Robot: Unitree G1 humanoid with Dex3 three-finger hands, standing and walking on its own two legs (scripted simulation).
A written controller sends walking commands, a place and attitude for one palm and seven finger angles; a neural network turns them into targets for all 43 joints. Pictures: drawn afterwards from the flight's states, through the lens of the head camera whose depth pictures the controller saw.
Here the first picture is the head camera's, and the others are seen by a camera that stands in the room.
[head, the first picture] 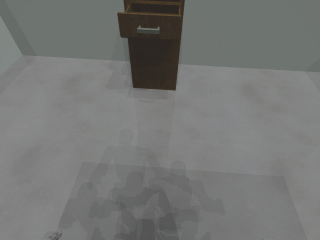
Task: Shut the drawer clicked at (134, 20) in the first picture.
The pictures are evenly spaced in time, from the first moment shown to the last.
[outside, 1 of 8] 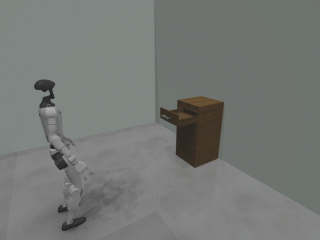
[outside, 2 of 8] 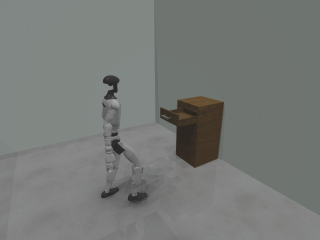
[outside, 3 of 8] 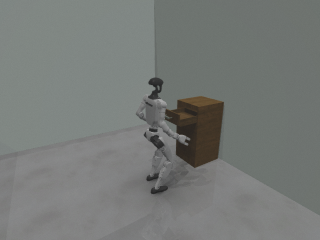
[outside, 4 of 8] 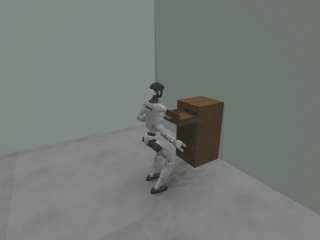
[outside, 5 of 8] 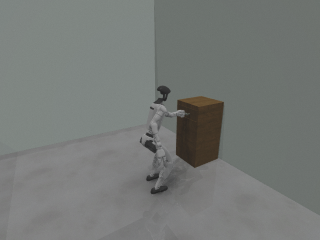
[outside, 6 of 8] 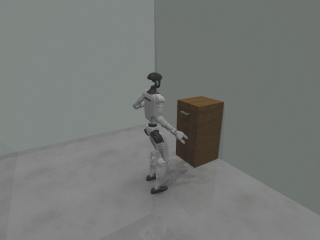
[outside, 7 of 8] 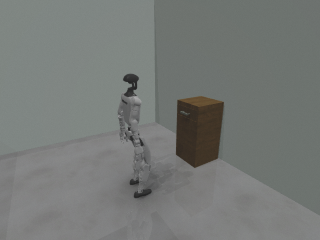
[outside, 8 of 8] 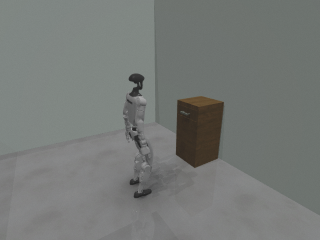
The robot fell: no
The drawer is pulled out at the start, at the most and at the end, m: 0.30 0.30 0.00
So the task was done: yes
